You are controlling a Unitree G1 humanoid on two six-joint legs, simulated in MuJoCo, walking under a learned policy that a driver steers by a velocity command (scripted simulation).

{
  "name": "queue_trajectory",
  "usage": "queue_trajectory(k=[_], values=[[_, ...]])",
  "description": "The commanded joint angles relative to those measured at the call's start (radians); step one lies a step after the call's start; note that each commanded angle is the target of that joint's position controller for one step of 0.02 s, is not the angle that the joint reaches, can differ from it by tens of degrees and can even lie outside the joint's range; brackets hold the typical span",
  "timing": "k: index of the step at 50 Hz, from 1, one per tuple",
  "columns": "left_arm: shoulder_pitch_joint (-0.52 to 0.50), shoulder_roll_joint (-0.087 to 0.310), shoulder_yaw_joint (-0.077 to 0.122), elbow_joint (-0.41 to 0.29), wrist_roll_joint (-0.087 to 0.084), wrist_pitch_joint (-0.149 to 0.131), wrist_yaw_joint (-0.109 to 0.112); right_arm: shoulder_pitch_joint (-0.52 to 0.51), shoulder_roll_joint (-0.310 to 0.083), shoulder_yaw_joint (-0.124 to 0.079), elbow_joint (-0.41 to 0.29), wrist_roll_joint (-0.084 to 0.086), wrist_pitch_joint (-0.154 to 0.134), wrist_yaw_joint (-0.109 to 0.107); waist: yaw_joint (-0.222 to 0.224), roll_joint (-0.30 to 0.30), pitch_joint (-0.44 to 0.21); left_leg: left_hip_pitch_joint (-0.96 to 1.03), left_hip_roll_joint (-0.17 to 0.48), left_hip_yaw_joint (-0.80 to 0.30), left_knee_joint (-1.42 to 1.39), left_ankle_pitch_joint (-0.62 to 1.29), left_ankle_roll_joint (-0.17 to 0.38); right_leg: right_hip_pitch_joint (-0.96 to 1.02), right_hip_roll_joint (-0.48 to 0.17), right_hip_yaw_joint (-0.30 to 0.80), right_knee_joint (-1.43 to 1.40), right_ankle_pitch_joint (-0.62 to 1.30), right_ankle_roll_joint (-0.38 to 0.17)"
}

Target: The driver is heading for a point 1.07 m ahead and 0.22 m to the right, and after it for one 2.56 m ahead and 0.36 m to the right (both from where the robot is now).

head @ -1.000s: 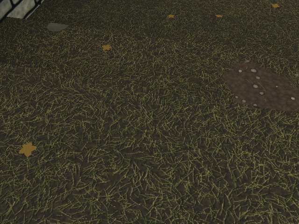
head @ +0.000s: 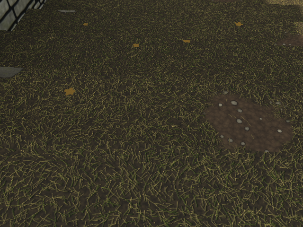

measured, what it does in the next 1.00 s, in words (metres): walks ahead, turning right: right foot, then left foot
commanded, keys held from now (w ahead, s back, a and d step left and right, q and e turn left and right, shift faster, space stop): w+e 0.40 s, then w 0.60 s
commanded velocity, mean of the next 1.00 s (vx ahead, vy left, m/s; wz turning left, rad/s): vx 0.49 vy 0.00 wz -0.32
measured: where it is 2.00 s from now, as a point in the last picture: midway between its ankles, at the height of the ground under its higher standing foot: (191, 149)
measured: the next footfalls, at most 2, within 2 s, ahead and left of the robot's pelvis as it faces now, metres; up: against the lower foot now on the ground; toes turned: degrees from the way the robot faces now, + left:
right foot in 0.28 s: +0.32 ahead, -0.15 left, +0.00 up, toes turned -12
left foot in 0.82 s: +0.67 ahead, -0.05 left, +0.00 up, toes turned -18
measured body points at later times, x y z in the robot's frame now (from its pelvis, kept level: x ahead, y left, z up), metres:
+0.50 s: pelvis +0.27 -0.09 +0.00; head +0.30 -0.10 +0.45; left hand +0.41 +0.16 -0.12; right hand +0.35 -0.39 -0.11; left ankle +0.37 +0.09 -0.66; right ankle +0.28 -0.15 -0.75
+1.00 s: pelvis +0.58 -0.10 -0.01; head +0.60 -0.10 +0.44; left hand +0.74 +0.13 -0.13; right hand +0.57 -0.38 -0.13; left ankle +0.63 -0.03 -0.75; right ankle +0.51 -0.24 -0.66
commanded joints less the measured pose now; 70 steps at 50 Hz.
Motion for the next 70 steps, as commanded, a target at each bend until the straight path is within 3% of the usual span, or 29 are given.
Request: queue_trajectory(k=[1,9,11,13,14,15,16,17,19,22,25,31,37,40,41,42,43,44,46,47,53,58,61,65,66,67,68,69,70], values=[[-0.025,0.011,0.0,-0.068,0.009,0.004,-0.011,-0.035,-0.134,-0.023,-0.045,-0.008,-0.014,-0.018,0.027,0.09,0.087,-0.021,0.283,-0.12,-0.173,0.275,0.126,-0.113,-0.026,0.05,-0.13,0.137,0.011],[-0.27,0.007,-0.022,-0.206,0.014,0.012,-0.07,0.071,-0.185,-0.04,-0.029,0.023,0.01,-0.039,-0.022,0.07,0.131,0.149,0.32,0.048,-0.106,0.459,0.087,-0.06,0.018,-0.101,-0.437,0.172,-0.034],[-0.243,0.045,-0.006,-0.227,0.012,0.015,-0.08,0.057,-0.218,-0.05,-0.043,0.026,0.023,-0.043,0.016,0.115,0.074,0.191,0.326,0.078,0.025,0.806,0.067,0.059,0.081,-0.166,-0.44,0.069,-0.069],[-0.023,0.128,0.038,-0.191,0.006,0.02,-0.079,0.027,-0.244,-0.054,-0.063,0.028,0.04,-0.047,0.143,0.138,-0.056,0.135,0.296,0.102,0.349,0.989,0.034,0.376,0.165,-0.199,-0.487,0.044,-0.122],[0.14,0.207,0.076,-0.153,0.005,0.028,-0.06,0.026,-0.236,-0.048,-0.082,0.021,0.037,-0.047,0.214,0.079,-0.142,-0.081,0.255,0.103,0.631,0.776,-0.01,0.679,0.121,-0.072,-0.522,0.052,-0.168],[0.17,0.314,0.092,-0.146,0.001,0.029,-0.047,0.125,-0.071,0.001,-0.133,-0.009,0.009,-0.025,0.097,-0.203,-0.244,-0.539,0.055,0.044,1.038,-0.208,-0.074,1.035,-0.161,0.489,-0.59,-0.082,-0.351],[0.215,0.262,0.069,-0.169,0.016,0.021,-0.045,0.041,-0.122,-0.002,-0.162,0.034,-0.043,-0.009,0.138,-0.121,-0.39,-0.654,-0.01,-0.206,1.178,-0.363,-0.057,1.106,-0.247,0.803,-0.78,-0.188,-0.399],[0.181,0.202,0.051,-0.163,0.028,0.01,-0.045,-0.071,-0.172,-0.019,-0.197,0.07,-0.067,-0.003,0.154,-0.077,-0.254,-0.753,0.044,-0.235,1.172,-0.28,-0.026,1.032,-0.215,0.663,-0.808,-0.118,-0.332],[0.016,0.128,0.029,-0.204,0.022,-0.005,-0.045,-0.094,-0.173,-0.024,-0.19,0.039,-0.072,-0.017,0.061,0.061,-0.093,-0.66,0.129,-0.23,0.999,-0.14,-0.011,0.705,-0.131,0.421,-0.816,0.055,-0.264],[-0.049,0.1,0.014,-0.231,0.033,-0.01,-0.035,-0.035,-0.166,-0.04,-0.185,0.024,-0.026,-0.02,-0.014,0.032,-0.048,-0.51,0.178,-0.223,0.855,-0.085,-0.037,0.476,-0.077,0.284,-0.869,0.18,-0.245],[0.025,0.127,0.018,-0.207,0.032,-0.016,-0.015,-0.12,-0.135,-0.032,-0.217,0.002,-0.004,-0.027,0.009,0.012,-0.001,-0.543,0.174,-0.19,0.696,0.062,-0.078,0.412,-0.053,0.19,-0.901,0.281,-0.239],[0.125,0.129,0.013,-0.166,0.025,-0.012,-0.004,-0.306,-0.105,-0.014,-0.264,0.013,-0.015,-0.005,0.092,-0.028,0.046,-0.505,0.111,-0.157,0.324,0.406,-0.059,0.448,-0.013,0.119,-0.891,0.174,-0.162],[0.221,0.137,0.015,-0.123,0.022,0.012,0.006,-0.393,-0.129,-0.012,-0.323,0.025,-0.031,0.031,0.109,-0.041,0.068,-0.605,0.08,-0.154,0.219,0.217,0.002,0.706,-0.122,0.2,-0.769,0.317,-0.156],[0.166,0.158,0.015,-0.137,0.019,0.024,0.006,-0.171,-0.19,-0.042,-0.27,0.02,-0.037,0.034,-0.019,-0.06,-0.058,-0.257,0.013,-0.097,0.181,0.188,0.07,0.68,-0.064,0.142,-0.548,0.704,-0.11],[0.135,0.134,0.002,-0.159,0.027,0.021,0.004,0.02,-0.241,-0.058,-0.232,0.005,-0.037,0.029,-0.103,-0.016,-0.199,0.048,0.13,-0.218,0.23,0.247,0.137,0.515,-0.009,0.099,-0.305,0.592,-0.075],[0.271,0.036,-0.024,-0.158,0.025,0.004,-0.002,0.169,-0.318,-0.082,-0.203,-0.002,-0.028,0.026,-0.092,0.214,-0.368,0.444,0.37,-0.638,0.193,0.123,0.296,0.144,0.16,0.026,0.112,0.11,0.011],[0.278,0.064,-0.026,-0.148,0.014,-0.014,-0.009,0.182,-0.245,-0.062,-0.182,0.026,-0.016,0.032,-0.095,0.303,-0.403,0.501,0.432,-0.894,0.041,-0.058,0.322,-0.03,0.187,0.111,0.242,-0.383,0.012],[0.187,0.145,-0.003,-0.172,-0.004,-0.022,-0.013,0.097,-0.19,-0.045,-0.197,0.039,-0.006,0.027,-0.091,0.213,-0.212,0.37,0.4,-0.775,0.021,-0.185,0.263,-0.134,0.116,0.104,0.296,-0.337,0.009],[0.064,0.132,-0.002,-0.205,0.009,-0.023,-0.007,-0.035,-0.142,-0.025,-0.22,0.014,0.005,0.023,-0.036,0.078,-0.017,0.058,0.311,-0.557,-0.044,-0.104,0.206,-0.104,0.026,0.039,0.174,-0.176,0.009],[0.082,0.124,0.004,-0.199,0.019,-0.015,-0.002,-0.066,-0.122,-0.017,-0.226,0.001,0.0,0.025,0.001,0.098,0.006,-0.029,0.271,-0.489,-0.071,-0.034,0.188,-0.044,-0.008,0.041,0.11,-0.129,0.01],[0.017,0.072,-0.007,-0.224,0.031,0.006,0.008,-0.019,-0.183,-0.034,-0.183,0.009,-0.004,0.006,0.018,0.096,0.028,-0.095,0.23,-0.307,-0.133,0.3,0.193,-0.038,-0.05,0.009,-0.184,0.09,0.059],[-0.158,0.039,-0.025,-0.279,0.031,-0.018,-0.022,0.066,-0.199,-0.033,-0.139,0.022,0.009,-0.005,-0.039,0.095,0.03,-0.109,0.175,-0.197,-0.122,0.322,0.154,0.103,0.011,-0.047,-0.458,0.367,0.047],[-0.205,0.062,-0.02,-0.311,0.022,-0.017,-0.033,0.101,-0.197,-0.034,-0.115,0.026,0.021,-0.004,-0.046,0.108,0.047,-0.033,0.209,-0.201,-0.072,0.369,0.161,0.104,0.035,-0.059,-0.478,0.258,0.037],[0.026,0.147,0.021,-0.257,0.031,-0.039,-0.063,0.008,-0.217,-0.042,-0.134,0.03,0.04,-0.019,0.096,0.119,-0.043,0.056,0.253,-0.206,0.211,0.679,0.123,0.293,0.056,-0.056,-0.472,0.096,-0.049],[0.103,0.177,0.036,-0.239,0.032,-0.036,-0.055,0.067,-0.184,-0.027,-0.126,0.028,0.046,-0.018,0.113,0.015,-0.111,-0.054,0.165,-0.162,0.411,0.613,0.091,0.512,0.051,-0.066,-0.537,0.17,-0.094],[0.214,0.244,0.055,-0.23,0.031,-0.031,-0.049,0.161,-0.124,-0.007,-0.127,0.013,0.036,-0.009,0.114,-0.152,-0.235,-0.34,0.074,-0.137,0.769,0.19,0.046,0.834,-0.173,0.228,-0.555,0.142,-0.21],[0.247,0.217,0.041,-0.228,0.015,-0.026,-0.055,0.193,-0.077,0.009,-0.126,0.028,0.014,0.005,0.108,-0.302,-0.297,-0.624,-0.049,-0.192,1.022,-0.36,0.029,0.969,-0.302,0.569,-0.702,0.03,-0.319],[0.244,0.163,0.024,-0.22,0.013,-0.024,-0.057,0.095,-0.206,-0.028,-0.151,0.062,0.005,0.007,0.13,-0.167,-0.199,-0.699,0.003,-0.284,1.08,-0.317,0.05,0.849,-0.282,0.55,-0.766,-0.047,-0.28],[0.174,0.136,0.012,-0.234,0.023,-0.02,-0.056,0.026,-0.235,-0.041,-0.183,0.075,0.014,0.003,0.107,-0.106,-0.107,-0.701,0.048,-0.267,1.088,-0.239,0.049,0.724,-0.271,0.422,-0.776,-0.021,-0.25]])
Over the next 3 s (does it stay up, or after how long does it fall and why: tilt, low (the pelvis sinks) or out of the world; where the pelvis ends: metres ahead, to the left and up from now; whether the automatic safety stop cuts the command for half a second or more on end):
stays up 1.69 -0.14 -0.22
